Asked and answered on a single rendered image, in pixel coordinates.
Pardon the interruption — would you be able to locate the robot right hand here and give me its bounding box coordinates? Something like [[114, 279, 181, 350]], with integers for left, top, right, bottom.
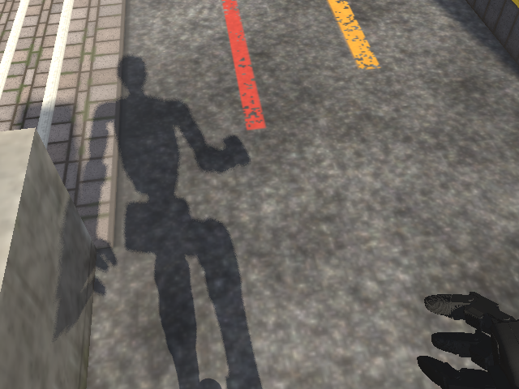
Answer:
[[417, 292, 519, 389]]

